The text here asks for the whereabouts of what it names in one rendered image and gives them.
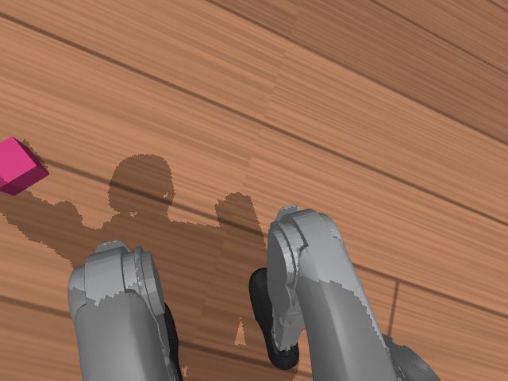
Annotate small box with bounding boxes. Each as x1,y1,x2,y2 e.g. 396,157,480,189
0,137,50,196

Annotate right robot foot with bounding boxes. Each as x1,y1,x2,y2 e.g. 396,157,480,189
249,267,299,370

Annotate right robot hand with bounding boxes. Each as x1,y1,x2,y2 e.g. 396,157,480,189
382,333,441,381

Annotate left robot foot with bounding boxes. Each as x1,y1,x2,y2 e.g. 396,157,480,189
164,303,183,381

